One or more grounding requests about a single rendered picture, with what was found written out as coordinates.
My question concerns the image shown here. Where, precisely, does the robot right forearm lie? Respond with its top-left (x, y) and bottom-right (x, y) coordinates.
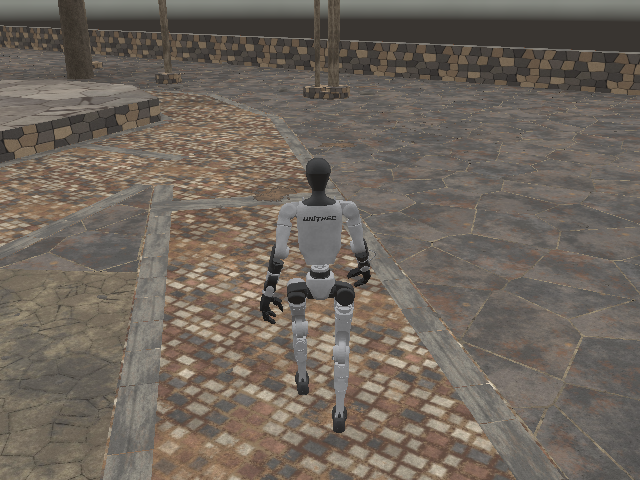
top-left (355, 238), bottom-right (370, 272)

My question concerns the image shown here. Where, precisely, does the robot torso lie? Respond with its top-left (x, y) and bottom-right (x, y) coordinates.
top-left (296, 196), bottom-right (342, 300)

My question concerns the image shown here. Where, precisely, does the right robot shin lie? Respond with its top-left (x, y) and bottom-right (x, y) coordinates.
top-left (334, 346), bottom-right (350, 418)

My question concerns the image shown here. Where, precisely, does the right robot hand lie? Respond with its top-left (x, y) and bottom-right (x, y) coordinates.
top-left (347, 266), bottom-right (371, 287)

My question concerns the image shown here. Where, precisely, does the left robot upper arm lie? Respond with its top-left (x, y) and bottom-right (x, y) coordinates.
top-left (274, 202), bottom-right (298, 260)

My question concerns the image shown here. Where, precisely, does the right robot upper arm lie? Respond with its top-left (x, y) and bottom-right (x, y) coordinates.
top-left (339, 200), bottom-right (366, 254)

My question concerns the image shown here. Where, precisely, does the left robot hand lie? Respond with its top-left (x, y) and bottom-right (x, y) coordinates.
top-left (260, 294), bottom-right (283, 324)

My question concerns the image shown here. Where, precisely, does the robot left forearm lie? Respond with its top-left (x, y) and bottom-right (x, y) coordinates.
top-left (262, 244), bottom-right (284, 297)

